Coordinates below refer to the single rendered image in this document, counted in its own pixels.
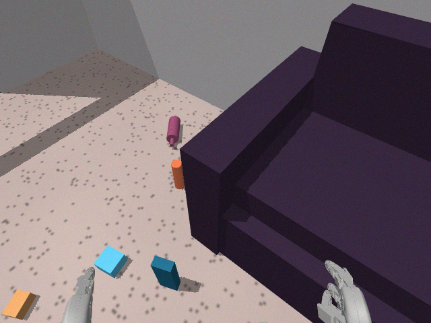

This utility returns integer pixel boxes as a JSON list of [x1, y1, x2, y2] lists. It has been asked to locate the right robot hand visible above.
[[317, 260, 372, 323]]

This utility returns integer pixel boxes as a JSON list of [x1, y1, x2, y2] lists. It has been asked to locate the sofa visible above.
[[180, 3, 431, 323]]

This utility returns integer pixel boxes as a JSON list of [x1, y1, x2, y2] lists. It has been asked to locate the left robot hand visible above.
[[61, 267, 95, 323]]

